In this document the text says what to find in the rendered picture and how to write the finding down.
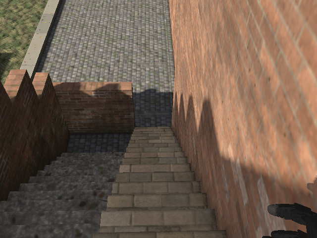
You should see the right robot hand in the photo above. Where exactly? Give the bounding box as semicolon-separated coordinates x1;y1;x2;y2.
262;203;317;238

